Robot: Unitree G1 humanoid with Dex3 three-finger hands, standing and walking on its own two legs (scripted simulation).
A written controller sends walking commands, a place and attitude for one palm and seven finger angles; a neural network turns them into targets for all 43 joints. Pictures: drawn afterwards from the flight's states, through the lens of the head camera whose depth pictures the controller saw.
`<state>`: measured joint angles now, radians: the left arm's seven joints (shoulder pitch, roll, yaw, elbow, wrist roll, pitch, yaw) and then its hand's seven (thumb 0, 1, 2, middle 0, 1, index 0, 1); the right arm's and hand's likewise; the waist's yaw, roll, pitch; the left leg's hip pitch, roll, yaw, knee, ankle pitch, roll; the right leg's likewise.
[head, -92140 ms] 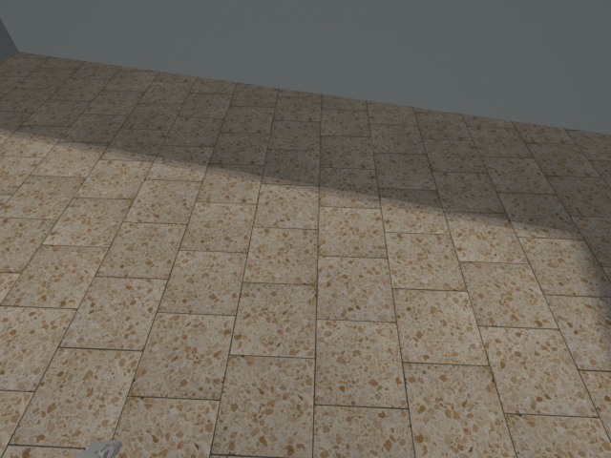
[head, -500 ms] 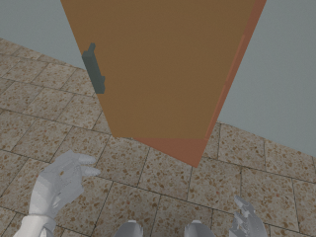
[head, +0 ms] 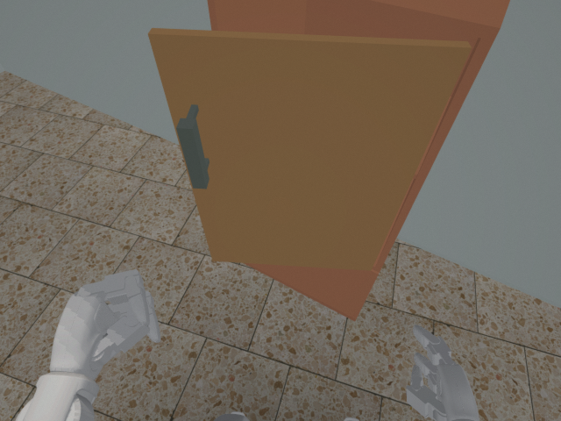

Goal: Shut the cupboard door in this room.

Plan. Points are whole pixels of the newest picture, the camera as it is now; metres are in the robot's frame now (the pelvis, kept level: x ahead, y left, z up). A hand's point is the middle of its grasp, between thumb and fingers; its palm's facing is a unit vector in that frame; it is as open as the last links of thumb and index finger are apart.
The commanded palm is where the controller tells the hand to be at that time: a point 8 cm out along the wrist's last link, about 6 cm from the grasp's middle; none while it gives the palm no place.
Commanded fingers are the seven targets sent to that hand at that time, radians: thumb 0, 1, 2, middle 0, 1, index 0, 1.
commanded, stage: raise the hand and make a fist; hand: left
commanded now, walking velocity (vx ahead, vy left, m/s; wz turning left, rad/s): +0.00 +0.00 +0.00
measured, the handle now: (197, 147) +0.51 +0.19 +0.10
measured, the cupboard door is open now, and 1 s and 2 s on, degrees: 26 26 26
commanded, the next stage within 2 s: bring the fist close to the handle in 0.62 s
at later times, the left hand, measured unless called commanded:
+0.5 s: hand (152, 310) +0.23 +0.17 +0.10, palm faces +0.02 -1.00 -0.05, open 3.1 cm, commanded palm +0.20 +0.22 +0.10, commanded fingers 0.00 0.90 0.90 -1.30 -1.50 -1.30 -1.50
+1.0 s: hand (165, 276) +0.27 +0.17 +0.10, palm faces +0.00 -1.00 -0.05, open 3.1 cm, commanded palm +0.25 +0.22 +0.10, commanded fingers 0.00 0.90 0.90 -1.30 -1.50 -1.30 -1.50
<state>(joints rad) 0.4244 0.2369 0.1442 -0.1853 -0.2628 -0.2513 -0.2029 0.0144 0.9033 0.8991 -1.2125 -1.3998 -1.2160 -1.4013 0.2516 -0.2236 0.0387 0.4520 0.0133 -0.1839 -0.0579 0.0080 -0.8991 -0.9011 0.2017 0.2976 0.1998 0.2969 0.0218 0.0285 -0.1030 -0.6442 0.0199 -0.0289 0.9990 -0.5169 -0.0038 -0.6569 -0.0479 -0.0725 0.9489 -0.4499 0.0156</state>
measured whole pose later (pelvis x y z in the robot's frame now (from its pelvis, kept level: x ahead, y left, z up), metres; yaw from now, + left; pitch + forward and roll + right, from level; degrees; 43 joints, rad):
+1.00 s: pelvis -0.01 -0.02 +0.01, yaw +0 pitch +7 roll +0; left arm 0.11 0.24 0.18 0.07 -0.27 -0.21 -0.23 0.01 0.90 0.90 -1.30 -1.50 -1.31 -1.50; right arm 0.25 -0.25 0.04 0.57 0.02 -0.22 -0.08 0.01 -0.90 -0.90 0.20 0.30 0.20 0.30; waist 0.01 0.04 -0.06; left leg -0.55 0.02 -0.03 0.88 -0.45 -0.02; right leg -0.58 -0.04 -0.07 0.87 -0.40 0.00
